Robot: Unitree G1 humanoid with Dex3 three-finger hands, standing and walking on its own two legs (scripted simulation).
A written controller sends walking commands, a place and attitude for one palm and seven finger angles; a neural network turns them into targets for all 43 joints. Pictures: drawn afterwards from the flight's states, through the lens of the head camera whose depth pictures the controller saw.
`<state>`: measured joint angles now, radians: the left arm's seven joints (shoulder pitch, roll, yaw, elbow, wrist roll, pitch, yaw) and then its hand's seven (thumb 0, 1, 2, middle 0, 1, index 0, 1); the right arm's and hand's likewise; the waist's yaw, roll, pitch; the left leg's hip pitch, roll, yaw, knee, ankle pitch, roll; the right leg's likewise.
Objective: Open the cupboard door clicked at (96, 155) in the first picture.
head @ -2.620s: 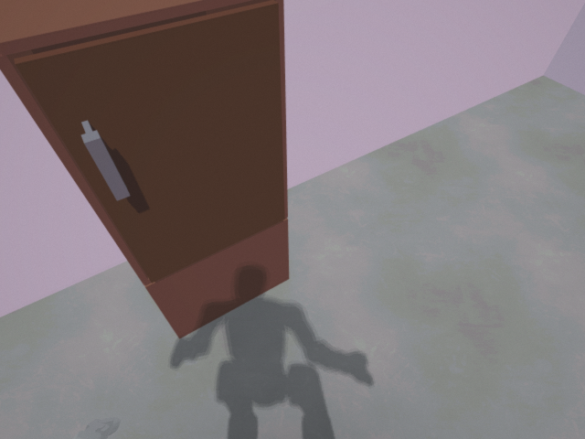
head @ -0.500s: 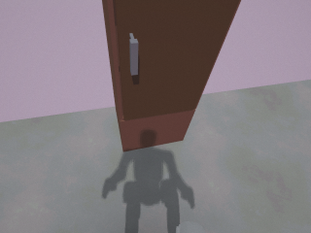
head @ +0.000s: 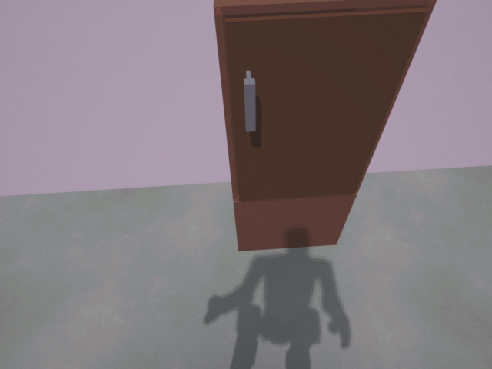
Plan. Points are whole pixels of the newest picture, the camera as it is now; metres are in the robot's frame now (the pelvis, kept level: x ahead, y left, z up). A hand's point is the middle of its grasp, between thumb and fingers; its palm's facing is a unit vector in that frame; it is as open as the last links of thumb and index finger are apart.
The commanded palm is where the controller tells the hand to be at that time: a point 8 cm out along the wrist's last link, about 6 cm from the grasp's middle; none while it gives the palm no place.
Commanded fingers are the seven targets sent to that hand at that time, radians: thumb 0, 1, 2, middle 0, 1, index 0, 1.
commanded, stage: take the last steps up to it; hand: left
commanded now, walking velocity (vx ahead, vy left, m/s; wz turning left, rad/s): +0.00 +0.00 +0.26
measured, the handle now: (249, 101) +0.67 +0.02 +0.07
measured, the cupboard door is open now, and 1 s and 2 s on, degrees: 0 0 0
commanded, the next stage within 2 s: come to a stop and stand still in 0.62 s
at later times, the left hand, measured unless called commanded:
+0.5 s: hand out of the picture -0.05 +0.16 -0.18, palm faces +0.11 -0.99 -0.11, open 7.4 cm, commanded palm none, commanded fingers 0.00 0.90 0.90 -0.20 -0.30 -0.20 -0.30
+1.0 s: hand (208, 334) +0.22 +0.09 -0.16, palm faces +0.01 -0.97 -0.24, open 7.4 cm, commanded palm none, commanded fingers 0.00 0.90 0.90 -0.20 -0.30 -0.20 -0.30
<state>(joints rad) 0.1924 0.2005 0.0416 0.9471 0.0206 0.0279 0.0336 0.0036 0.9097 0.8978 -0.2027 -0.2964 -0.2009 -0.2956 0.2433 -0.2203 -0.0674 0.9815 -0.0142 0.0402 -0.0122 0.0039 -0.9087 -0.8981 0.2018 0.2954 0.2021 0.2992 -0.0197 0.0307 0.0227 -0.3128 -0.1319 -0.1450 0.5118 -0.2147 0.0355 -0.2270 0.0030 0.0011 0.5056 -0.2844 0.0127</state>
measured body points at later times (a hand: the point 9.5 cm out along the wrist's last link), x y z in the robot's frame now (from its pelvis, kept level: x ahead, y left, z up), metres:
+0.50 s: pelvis +0.03 +0.00 +0.00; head +0.04 +0.03 +0.45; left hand -0.05 +0.21 -0.17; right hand +0.07 -0.23 -0.14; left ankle -0.03 +0.12 -0.73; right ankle +0.00 -0.11 -0.68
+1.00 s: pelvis +0.12 -0.09 +0.00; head +0.16 -0.11 +0.45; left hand +0.21 +0.14 -0.14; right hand +0.13 -0.33 -0.17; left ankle +0.08 +0.04 -0.67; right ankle +0.17 -0.18 -0.73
